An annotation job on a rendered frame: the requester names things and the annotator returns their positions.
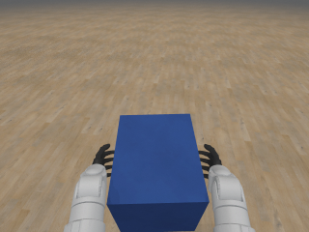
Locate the right robot hand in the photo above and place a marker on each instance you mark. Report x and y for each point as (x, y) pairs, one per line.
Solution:
(213, 159)

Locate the carton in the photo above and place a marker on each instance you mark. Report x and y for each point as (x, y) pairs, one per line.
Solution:
(157, 182)

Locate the robot right forearm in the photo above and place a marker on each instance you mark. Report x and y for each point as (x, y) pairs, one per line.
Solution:
(228, 201)

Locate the left robot hand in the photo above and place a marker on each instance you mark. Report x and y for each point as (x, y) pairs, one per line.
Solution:
(100, 157)

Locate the robot left forearm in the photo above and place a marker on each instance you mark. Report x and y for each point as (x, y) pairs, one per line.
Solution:
(88, 202)

